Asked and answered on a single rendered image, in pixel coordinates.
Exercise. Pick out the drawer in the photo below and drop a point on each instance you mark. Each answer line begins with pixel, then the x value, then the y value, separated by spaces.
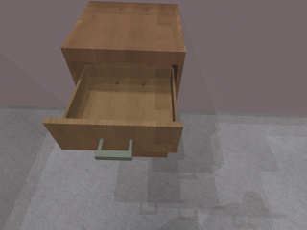
pixel 119 103

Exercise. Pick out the cabinet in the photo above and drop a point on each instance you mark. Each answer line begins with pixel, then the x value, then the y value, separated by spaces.
pixel 127 34

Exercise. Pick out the handle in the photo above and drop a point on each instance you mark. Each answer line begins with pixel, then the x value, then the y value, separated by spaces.
pixel 113 155

